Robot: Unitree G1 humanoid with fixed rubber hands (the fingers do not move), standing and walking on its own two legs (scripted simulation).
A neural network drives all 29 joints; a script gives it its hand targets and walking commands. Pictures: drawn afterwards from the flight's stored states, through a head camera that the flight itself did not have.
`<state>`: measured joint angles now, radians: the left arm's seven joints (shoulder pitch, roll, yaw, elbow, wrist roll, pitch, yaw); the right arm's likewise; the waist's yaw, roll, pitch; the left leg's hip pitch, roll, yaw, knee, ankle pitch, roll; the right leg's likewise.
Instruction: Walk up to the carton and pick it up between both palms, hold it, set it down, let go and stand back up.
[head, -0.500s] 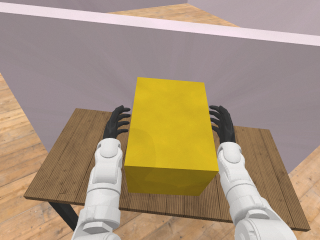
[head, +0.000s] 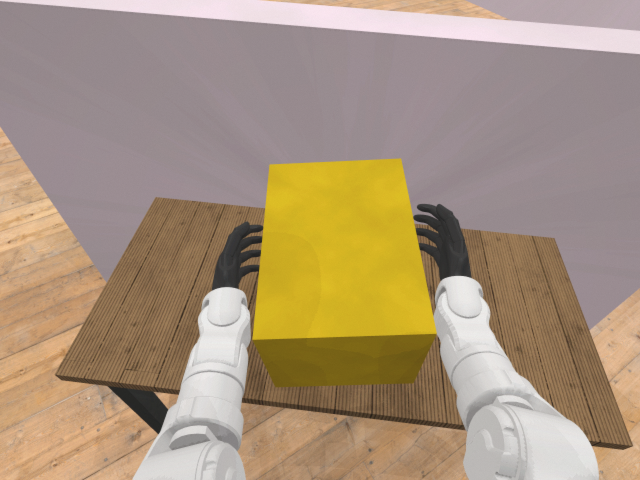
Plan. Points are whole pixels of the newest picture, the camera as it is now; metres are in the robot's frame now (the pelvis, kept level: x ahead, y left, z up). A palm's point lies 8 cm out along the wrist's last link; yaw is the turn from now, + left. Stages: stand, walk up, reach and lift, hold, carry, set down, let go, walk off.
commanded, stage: set down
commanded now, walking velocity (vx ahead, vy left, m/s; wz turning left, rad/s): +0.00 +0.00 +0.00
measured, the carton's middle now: (339, 270) +0.42 +0.04 +0.00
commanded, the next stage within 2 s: none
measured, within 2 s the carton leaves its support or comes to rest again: neither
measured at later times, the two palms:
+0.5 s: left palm (237, 297) +0.36 +0.17 +0.00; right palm (442, 275) +0.42 -0.11 +0.03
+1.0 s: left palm (239, 310) +0.36 +0.17 -0.03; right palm (436, 282) +0.42 -0.11 +0.01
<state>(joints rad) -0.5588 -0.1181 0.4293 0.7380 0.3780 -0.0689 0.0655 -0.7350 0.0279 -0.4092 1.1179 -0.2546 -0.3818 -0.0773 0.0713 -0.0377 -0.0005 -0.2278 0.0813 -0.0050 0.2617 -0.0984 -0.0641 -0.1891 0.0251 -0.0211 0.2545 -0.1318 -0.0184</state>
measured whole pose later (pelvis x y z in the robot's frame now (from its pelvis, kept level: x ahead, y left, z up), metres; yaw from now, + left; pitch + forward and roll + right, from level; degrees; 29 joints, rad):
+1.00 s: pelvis +0.01 +0.00 -0.01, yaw -1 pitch +16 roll -1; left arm -0.55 -0.12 0.51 0.92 0.38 -0.31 0.13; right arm -0.79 0.02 -0.53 1.25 -0.44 -0.50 -0.05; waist 0.07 -0.02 -0.08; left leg -0.48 0.09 0.00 0.31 -0.10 -0.07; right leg -0.44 0.03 -0.02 0.30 -0.14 -0.02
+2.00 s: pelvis +0.01 +0.00 -0.02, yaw -1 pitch +24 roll -1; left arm -0.58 -0.14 0.58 1.00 0.39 -0.47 0.15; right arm -0.84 -0.01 -0.58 1.33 -0.49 -0.62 -0.03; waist 0.07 -0.01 -0.12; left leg -0.70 0.09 0.02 0.41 -0.13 -0.06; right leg -0.67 0.03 -0.01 0.41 -0.17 -0.02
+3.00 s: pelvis +0.00 +0.00 -0.03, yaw -1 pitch +27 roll -1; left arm -0.64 -0.13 0.59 1.06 0.39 -0.54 0.17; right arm -0.85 -0.05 -0.55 1.36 -0.44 -0.59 -0.03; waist 0.08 -0.01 -0.16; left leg -0.85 0.09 0.01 0.58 -0.20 -0.05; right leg -0.82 0.03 -0.01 0.57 -0.23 -0.02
